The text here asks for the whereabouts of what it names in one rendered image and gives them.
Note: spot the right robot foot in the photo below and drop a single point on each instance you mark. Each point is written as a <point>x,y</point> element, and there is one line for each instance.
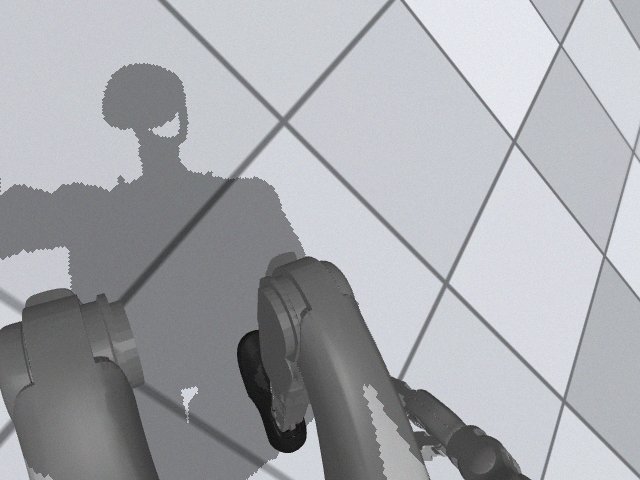
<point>257,384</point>

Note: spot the right robot arm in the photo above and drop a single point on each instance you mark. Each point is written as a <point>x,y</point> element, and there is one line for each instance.
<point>481,457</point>

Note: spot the right robot hand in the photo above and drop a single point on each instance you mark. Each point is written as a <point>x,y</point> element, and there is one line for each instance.
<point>428,413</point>

